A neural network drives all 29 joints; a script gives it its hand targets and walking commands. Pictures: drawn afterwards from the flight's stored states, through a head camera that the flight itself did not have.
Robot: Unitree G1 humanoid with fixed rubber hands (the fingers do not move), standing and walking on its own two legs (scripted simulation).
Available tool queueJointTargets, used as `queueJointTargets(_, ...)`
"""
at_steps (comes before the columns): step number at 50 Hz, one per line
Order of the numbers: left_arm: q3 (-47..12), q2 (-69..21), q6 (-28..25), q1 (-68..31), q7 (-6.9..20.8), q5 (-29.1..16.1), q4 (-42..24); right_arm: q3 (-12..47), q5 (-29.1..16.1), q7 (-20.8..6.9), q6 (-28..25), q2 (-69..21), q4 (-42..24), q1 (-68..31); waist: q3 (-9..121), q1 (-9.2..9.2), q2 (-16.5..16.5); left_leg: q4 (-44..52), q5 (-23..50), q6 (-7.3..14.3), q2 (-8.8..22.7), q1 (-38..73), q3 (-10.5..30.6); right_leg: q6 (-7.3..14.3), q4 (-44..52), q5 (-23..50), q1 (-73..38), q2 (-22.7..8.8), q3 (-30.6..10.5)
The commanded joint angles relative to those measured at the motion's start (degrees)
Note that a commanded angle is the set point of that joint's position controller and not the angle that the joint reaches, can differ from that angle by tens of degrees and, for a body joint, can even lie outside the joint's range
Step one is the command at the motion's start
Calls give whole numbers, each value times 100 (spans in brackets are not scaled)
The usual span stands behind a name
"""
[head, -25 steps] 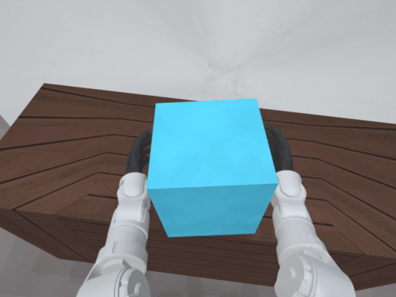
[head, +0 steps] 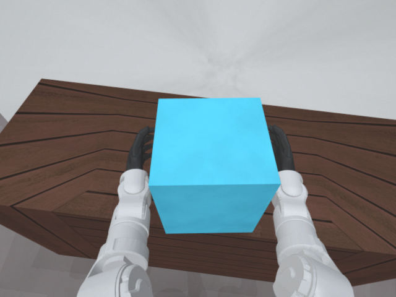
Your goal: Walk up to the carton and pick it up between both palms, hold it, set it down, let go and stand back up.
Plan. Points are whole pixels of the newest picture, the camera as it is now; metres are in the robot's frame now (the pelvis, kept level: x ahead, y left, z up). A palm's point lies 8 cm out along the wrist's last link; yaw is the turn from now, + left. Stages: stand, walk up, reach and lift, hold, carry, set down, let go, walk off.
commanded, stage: set down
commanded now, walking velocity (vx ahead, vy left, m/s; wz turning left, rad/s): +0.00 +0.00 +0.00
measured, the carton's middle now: (209, 171) +0.40 -0.03 -0.01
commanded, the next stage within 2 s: none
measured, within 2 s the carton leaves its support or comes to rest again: rests again in 0.28 s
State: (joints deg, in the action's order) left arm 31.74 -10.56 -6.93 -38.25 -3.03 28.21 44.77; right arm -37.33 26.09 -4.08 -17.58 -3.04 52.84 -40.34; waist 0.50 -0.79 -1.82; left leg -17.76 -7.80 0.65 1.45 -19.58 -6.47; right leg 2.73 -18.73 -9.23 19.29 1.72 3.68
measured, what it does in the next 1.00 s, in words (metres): stands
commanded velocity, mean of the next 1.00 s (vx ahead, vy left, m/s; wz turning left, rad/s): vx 0.00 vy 0.00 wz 0.00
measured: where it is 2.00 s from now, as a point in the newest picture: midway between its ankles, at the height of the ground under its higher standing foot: outside the picture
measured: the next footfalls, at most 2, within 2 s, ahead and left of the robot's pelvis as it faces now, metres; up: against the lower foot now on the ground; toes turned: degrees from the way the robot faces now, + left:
none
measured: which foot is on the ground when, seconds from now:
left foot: down 0.00-1.00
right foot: down 0.00-1.00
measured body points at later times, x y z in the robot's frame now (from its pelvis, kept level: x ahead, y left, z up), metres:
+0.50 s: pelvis +0.00 +0.00 -0.02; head +0.08 +0.00 +0.43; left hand +0.43 +0.15 +0.02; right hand +0.44 -0.17 +0.03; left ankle +0.00 +0.11 -0.75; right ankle -0.01 -0.08 -0.75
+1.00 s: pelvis -0.03 -0.01 -0.02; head +0.04 -0.01 +0.42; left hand +0.45 +0.15 +0.08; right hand +0.45 -0.22 +0.09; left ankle +0.00 +0.11 -0.75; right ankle -0.01 -0.08 -0.75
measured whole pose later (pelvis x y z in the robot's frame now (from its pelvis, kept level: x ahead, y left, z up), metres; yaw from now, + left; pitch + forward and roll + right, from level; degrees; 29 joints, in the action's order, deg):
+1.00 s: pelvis -0.03 -0.01 -0.02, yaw +0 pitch +22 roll +0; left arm -0.8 10.5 -11.7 -61.2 -6.4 -11.1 76.8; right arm 7.9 -24.4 -1.1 -10.9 20.7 80.7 -61.8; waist 15.5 1.3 -0.6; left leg -30.7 -9.9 -0.4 3.6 -42.9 -5.3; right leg 4.2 -30.1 -10.8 41.9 2.8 4.9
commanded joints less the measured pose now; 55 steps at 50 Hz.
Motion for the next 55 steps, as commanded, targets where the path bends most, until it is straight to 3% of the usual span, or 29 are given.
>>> queueJointTargets(1, -861, -1174, -243, -2118, 75, 147, -26, 1144, 204, -338, 44, -1507, 212, -1872, 2371, 65, -125, -33, 789, 164, 129, 991, 174, -440, -151, 1937, -1053, -272, -133)
queueJointTargets(3, -693, -663, -275, -2090, -80, 132, -51, 1050, 39, -214, 45, -949, 228, -1813, 2365, 137, -99, -93, 899, 155, 132, 1014, 161, -432, -141, 1936, -1010, -260, -177)
queueJointTargets(5, -729, 136, -332, -2169, -327, -162, -19, 1171, -405, 11, 39, -155, 259, -1884, 2534, 195, -59, -191, 939, 138, 125, 853, 125, -432, -197, 1944, -904, -260, -252)
queueJointTargets(7, -1082, 536, -414, -2357, -593, -660, 214, 1696, -1185, 257, 64, 319, 387, -2212, 2824, 268, 52, -338, 930, 139, 135, 535, 122, -374, -300, 1957, -826, -216, -408)
queueJointTargets(10, -1493, 776, -562, -2652, -781, -1263, 727, 2298, -1931, 506, 90, 595, 784, -2587, 3227, 308, 85, -577, 688, 93, 130, -11, 154, -321, -465, 1857, -752, -205, -552)
queueJointTargets(16, -1777, 1415, -1058, -3039, -834, -1939, 1887, 2977, -2840, 733, -167, 1447, 1562, -3042, 4211, 391, 89, -1161, 1338, -164, 150, -132, 276, -278, -833, 2426, -432, -113, -529)
queueJointTargets(22, -2016, 1783, -1411, -3260, -724, -2435, 2574, 3368, -3516, 808, -486, 2170, 2384, -3374, 4360, 212, 32, -1513, 1884, -342, 123, -14, 448, -318, -1007, 2815, 39, 2, -419)
queueJointTargets(30, -2659, 2154, -1467, -3815, -589, -3141, 2767, 3686, -4151, 617, -480, 2759, 2791, -3758, 4447, 68, 172, -1638, 1643, -462, 99, 174, 578, -269, -948, 1957, 907, 93, -270)
queueJointTargets(36, -3254, 2350, -1237, -4341, -535, -3749, 2506, 3949, -4642, 390, -119, 3009, 2472, -4100, 4739, 17, 338, -1675, 1201, -416, 114, 120, 651, -222, -956, 1232, 1400, 81, -223)
queueJointTargets(37, -3218, 2421, -1196, -4349, -536, -3779, 2355, 4049, -4745, 357, -65, 3030, 2325, -4119, 4909, 118, 343, -1672, 1326, -397, 100, 146, 639, -242, -972, 1354, 1336, 75, -250)
queueJointTargets(41, -3374, 2535, -870, -4436, -427, -3951, 2520, 4308, -5005, 261, 253, 3106, 2362, -4246, 4604, 140, 139, -1523, 880, -282, 44, -249, 633, -298, -984, 1304, 1080, 0, -328)
queueJointTargets(42, -3306, 2644, -821, -4423, -407, -3976, 2490, 4386, -5061, 250, 290, 3130, 2172, -4346, 4616, 244, 10, -1484, 798, -236, 33, -421, 614, -335, -1000, 1362, 924, -25, -342)
queueJointTargets(43, -3332, 2680, -785, -4549, -394, -4020, 2438, 4381, -5060, 254, 348, 3147, 2161, -4395, 4662, 167, -52, -1455, 659, -202, 7, -575, 592, -375, -1007, 1369, 804, -35, -386)
queueJointTargets(44, -3288, 2740, -746, -4594, -386, -4013, 2435, 4435, -5086, 252, 395, 3128, 2035, -4507, 4698, 273, -150, -1392, 598, -159, -3, -684, 585, -400, -1008, 1387, 638, -56, -420)
queueJointTargets(46, -3203, 2801, -635, -4532, -342, -3936, 2592, 4461, -5052, 286, 534, 3109, 2138, -4491, 4472, 235, -274, -1266, 374, -82, -39, -983, 540, -449, -1023, 1559, 217, -124, -530)
queueJointTargets(48, -3077, 2925, -519, -4494, -307, -3881, 2644, 4570, -5074, 333, 639, 3045, 1968, -4538, 4342, 344, -510, -1100, 221, -3, -79, -1297, 501, -545, -999, 1747, -269, -177, -626)
queueJointTargets(51, -3032, 3012, -316, -4582, -273, -3817, 2586, 4561, -5131, 392, 813, 3099, 1973, -4639, 4168, 365, -457, -897, 140, 28, -90, -1418, 482, -547, -922, 1852, -667, -220, -718)
queueJointTargets(54, -3052, 3020, -194, -4753, -323, -3794, 2092, 4475, -5116, 441, 882, 3244, 1711, -4678, 4576, 286, -248, -927, 478, -75, -89, -1054, 473, -553, -870, 2173, -695, -176, -707)
queueJointTargets(55, -3047, 2987, -144, -4793, -315, -3807, 2074, 4401, -5062, 470, 912, 3267, 1724, -4668, 4604, 185, -200, -944, 547, -113, -85, -894, 475, -539, -849, 2314, -687, -164, -680)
